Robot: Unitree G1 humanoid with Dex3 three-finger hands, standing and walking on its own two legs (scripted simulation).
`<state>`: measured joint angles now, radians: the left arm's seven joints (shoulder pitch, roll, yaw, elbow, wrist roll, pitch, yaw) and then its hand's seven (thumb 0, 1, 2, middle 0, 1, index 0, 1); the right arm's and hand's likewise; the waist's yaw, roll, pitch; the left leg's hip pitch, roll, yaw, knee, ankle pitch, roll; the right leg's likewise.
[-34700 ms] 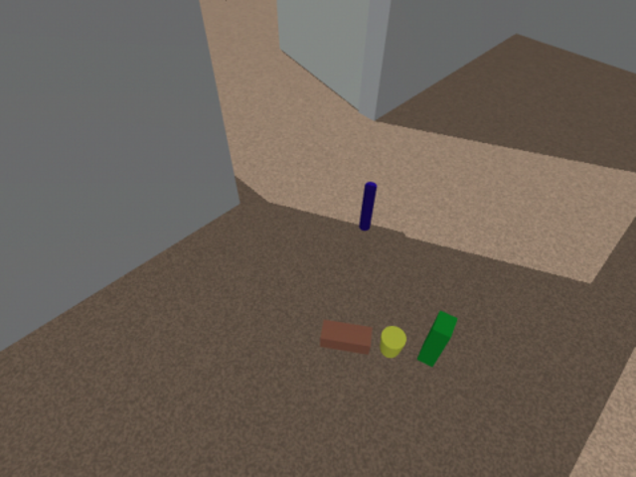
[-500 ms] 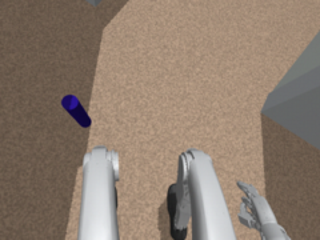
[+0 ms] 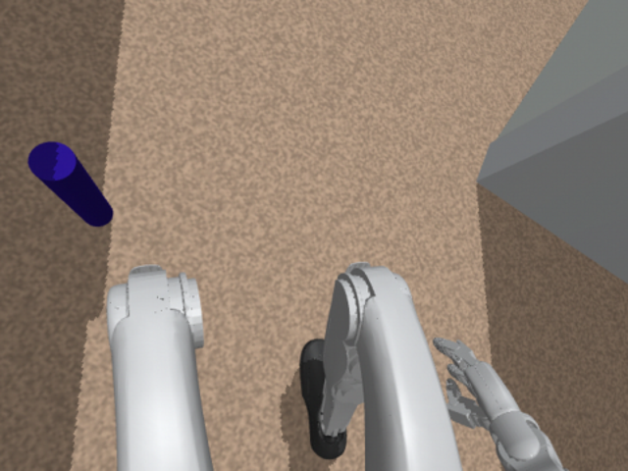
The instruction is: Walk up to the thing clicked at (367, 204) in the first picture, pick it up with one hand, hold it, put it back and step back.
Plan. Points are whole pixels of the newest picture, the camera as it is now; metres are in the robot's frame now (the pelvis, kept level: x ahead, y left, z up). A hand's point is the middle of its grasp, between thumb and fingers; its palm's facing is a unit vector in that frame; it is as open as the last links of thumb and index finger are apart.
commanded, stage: approach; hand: left
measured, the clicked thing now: (79, 192) +0.44 +0.29 -0.23
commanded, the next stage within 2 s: close in in 0.12 s
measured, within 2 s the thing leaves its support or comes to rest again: neither
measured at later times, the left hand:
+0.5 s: hand (36, 216) +0.39 +0.33 -0.19, palm faces +0.25 -0.97 +0.05, open 17.6 cm
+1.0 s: hand (72, 220) +0.40 +0.29 -0.21, palm faces +0.25 -0.97 +0.02, open 17.6 cm
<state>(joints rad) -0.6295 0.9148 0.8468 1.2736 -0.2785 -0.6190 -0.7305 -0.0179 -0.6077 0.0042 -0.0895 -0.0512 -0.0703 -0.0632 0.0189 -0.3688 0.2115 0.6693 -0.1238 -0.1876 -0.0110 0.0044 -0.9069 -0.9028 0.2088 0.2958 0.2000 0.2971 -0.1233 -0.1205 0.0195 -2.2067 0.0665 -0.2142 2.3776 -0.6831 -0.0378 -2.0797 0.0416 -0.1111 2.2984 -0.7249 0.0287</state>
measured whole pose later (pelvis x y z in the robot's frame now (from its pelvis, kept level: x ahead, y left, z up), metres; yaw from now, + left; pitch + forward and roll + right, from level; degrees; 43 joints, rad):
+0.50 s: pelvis -0.01 +0.01 -0.06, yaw -5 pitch +17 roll -13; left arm -0.54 0.77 0.72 1.27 -0.22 -0.88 -0.45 -0.02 -0.61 0.01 -0.09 -0.09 -0.08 -0.09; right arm -0.10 -0.37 0.36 0.63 -0.26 -0.07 0.07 0.00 -0.93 -0.91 0.21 0.30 0.20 0.30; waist -0.18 -0.21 0.19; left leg -2.24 0.05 -0.34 2.61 -0.70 -0.04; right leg -2.09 0.09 -0.18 2.46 -0.70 0.05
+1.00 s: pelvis -0.01 +0.01 -0.07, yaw -5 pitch +14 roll -14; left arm -0.53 0.72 0.57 1.29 -0.20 -1.01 -0.26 -0.02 -0.59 0.05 -0.05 -0.07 -0.05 -0.06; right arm -0.14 -0.37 0.40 0.60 -0.30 -0.02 0.12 0.00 -0.92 -0.91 0.21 0.30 0.20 0.30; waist -0.19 -0.23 0.22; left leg -2.24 0.05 -0.36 2.65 -0.69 -0.04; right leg -2.08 0.10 -0.19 2.48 -0.69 0.05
